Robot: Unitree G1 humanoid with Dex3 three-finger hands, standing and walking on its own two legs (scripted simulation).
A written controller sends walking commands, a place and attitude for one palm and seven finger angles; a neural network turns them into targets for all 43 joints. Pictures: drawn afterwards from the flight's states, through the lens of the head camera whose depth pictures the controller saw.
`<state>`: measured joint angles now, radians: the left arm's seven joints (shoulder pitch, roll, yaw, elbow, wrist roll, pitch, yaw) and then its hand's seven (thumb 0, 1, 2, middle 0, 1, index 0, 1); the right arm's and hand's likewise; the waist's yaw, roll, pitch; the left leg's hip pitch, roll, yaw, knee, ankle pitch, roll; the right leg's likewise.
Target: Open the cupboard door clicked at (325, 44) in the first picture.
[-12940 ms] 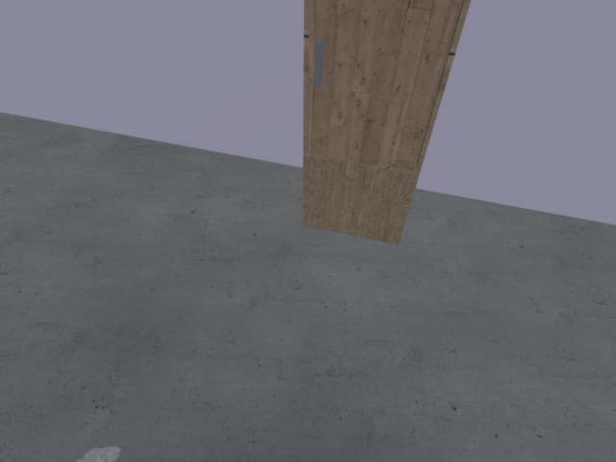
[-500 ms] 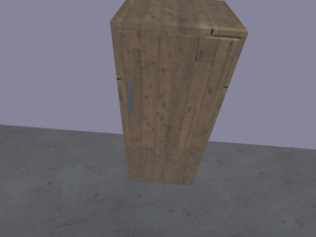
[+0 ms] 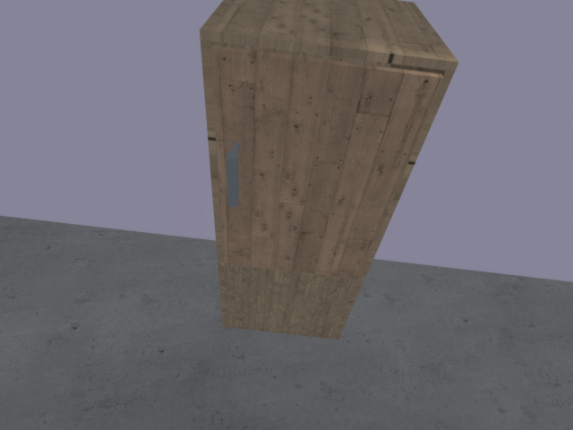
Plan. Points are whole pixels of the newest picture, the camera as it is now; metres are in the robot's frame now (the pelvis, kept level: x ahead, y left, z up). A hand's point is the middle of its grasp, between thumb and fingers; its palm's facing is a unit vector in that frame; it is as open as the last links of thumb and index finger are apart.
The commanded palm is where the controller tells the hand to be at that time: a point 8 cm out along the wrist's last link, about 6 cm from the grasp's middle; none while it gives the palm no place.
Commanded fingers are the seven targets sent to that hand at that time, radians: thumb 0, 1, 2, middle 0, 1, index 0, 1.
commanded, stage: shuffle to correct the standing spot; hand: left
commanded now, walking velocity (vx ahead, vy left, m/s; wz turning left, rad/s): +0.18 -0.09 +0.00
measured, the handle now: (234, 175) +0.60 +0.15 +0.01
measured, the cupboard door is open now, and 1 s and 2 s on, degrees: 0 0 0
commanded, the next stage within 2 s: come to a stop and stand still in 0.26 s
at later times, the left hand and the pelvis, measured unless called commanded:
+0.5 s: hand out of the picture +0.13 +0.12 -0.16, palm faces +0.03 -0.98 -0.21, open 7.2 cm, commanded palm none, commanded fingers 0.00 0.90 0.90 -0.20 -0.30 -0.20 -0.30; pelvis +0.07 -0.06 +0.01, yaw -1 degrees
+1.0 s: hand out of the picture +0.06 +0.13 -0.17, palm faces +0.03 -0.98 -0.22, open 7.4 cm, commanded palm none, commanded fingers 0.00 0.90 0.90 -0.20 -0.30 -0.20 -0.30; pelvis +0.06 -0.05 +0.00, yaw -1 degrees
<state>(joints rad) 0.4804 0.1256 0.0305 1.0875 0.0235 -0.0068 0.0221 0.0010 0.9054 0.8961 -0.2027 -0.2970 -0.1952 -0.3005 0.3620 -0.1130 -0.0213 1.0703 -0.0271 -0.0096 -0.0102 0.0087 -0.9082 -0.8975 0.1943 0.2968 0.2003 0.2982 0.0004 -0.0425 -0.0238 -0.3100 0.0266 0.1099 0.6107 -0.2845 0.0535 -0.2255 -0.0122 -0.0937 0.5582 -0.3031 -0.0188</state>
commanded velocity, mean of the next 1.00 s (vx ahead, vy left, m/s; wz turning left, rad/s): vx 0.01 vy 0.01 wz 0.00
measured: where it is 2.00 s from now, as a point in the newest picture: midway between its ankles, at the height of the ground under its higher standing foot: outside the picture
